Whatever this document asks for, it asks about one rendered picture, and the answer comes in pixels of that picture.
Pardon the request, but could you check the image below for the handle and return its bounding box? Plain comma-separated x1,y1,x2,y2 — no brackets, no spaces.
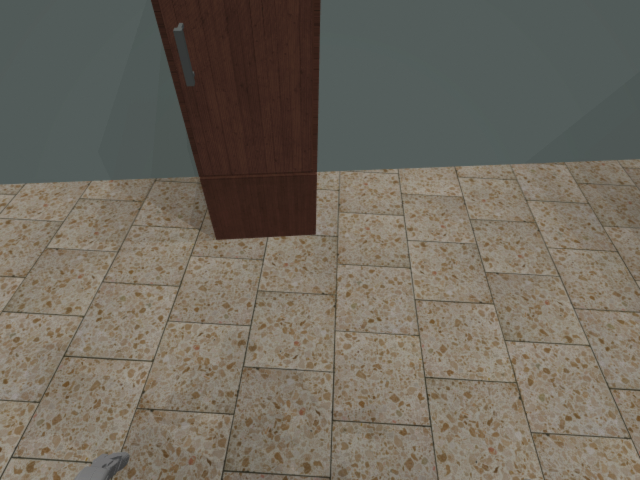
173,23,195,86

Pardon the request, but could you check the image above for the cupboard door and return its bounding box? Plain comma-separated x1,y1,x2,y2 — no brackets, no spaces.
158,0,313,175

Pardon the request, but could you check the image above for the robot left hand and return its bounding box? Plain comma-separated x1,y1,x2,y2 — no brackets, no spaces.
74,452,130,480

